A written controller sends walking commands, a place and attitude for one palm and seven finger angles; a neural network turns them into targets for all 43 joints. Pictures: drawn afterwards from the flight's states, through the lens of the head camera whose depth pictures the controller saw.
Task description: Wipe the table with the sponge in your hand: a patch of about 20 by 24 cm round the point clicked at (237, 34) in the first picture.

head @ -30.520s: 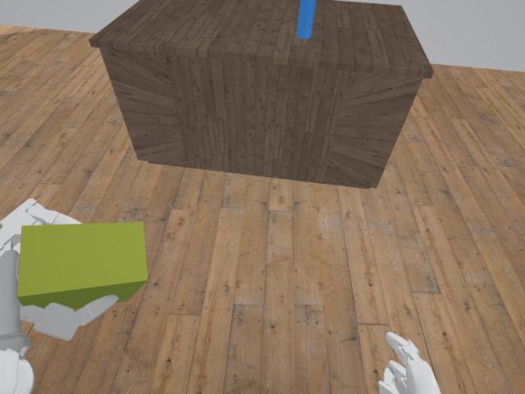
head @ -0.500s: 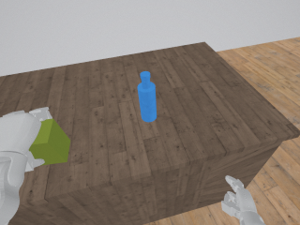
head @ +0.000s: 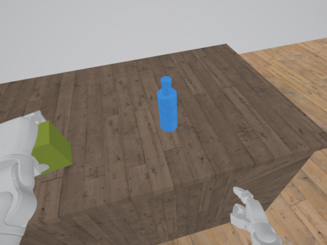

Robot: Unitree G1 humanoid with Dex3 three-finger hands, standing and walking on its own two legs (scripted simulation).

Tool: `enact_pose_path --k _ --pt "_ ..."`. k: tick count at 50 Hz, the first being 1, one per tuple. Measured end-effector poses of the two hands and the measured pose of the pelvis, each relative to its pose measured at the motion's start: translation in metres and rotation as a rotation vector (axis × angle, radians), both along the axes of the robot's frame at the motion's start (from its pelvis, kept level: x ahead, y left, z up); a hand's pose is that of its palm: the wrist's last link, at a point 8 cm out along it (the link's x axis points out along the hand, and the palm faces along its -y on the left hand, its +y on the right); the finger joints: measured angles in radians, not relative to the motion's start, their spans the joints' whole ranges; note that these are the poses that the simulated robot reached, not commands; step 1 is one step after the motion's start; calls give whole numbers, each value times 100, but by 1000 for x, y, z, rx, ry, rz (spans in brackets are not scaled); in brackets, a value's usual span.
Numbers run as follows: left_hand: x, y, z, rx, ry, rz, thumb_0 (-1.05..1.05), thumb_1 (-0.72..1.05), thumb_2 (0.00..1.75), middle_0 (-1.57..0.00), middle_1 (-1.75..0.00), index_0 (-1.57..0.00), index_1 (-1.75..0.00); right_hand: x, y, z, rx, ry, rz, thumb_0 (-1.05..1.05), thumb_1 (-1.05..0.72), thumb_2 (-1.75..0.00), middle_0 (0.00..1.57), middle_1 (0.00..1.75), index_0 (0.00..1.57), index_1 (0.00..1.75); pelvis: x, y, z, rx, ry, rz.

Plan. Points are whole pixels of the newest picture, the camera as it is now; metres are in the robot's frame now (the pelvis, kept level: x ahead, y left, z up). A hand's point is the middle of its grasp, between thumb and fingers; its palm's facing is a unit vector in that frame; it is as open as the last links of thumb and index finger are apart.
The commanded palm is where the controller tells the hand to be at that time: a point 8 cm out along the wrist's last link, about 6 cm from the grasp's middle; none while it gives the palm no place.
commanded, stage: move the sponge above the wiping area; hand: left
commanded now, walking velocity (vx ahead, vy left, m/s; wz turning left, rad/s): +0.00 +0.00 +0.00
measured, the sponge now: (38, 155) +0.25 +0.36 +0.10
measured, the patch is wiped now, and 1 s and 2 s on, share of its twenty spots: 0.00 0.00 0.00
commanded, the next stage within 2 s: none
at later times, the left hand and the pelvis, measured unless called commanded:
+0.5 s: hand (33, 163) +0.23 +0.36 +0.09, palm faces -0.09 -0.03 -1.00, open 10.2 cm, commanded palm +0.21 +0.34 +0.16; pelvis +0.00 -0.01 +0.00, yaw +1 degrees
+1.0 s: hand (51, 171) +0.23 +0.34 +0.05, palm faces -0.20 -0.10 -0.98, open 10.2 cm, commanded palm +0.21 +0.35 +0.15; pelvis +0.01 +0.01 +0.00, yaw +1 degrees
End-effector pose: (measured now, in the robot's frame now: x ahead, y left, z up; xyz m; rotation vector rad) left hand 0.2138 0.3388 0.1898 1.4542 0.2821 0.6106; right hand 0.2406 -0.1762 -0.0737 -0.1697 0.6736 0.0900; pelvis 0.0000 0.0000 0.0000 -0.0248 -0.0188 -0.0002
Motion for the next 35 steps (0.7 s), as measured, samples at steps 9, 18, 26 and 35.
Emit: enact_pose_path --k 9,18,26,35 --pt "-6 -34 -68 -73 321 -171 0 -52 104 -71 -128 -74 -128 -5 -18 -1 -81 -17 -11 1 -90 -90 20 30 20 30 -4 -3 -2 -4 -2 27" --pt "10 -11 -9 73 51 -119 0 -52 104 -71 -128 -75 -128 -19 -34 -8 -75 25 -56 1 -90 -90 20 30 20 30 -2 -12 -1 -8 -11 8" --pt "-1 10 -50 -47 366 27 0 -52 104 -71 -128 -74 -128 -29 -54 -15 -58 52 -98 1 -90 -90 20 30 20 30 -1 -14 0 -2 6 17" --pt "3 -16 -51 63 236 -300 0 -51 104 -71 -128 -75 -128 -36 -62 -15 -176 70 -100 1 -90 -90 20 30 20 30 2 -17 -2 -17 3 11"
